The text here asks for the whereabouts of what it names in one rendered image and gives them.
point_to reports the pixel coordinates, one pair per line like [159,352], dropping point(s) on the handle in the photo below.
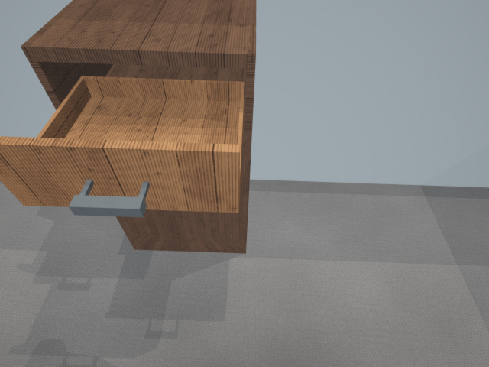
[124,206]

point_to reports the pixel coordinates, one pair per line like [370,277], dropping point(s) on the drawer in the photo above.
[183,136]

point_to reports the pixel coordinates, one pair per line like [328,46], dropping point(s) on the cabinet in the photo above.
[158,39]

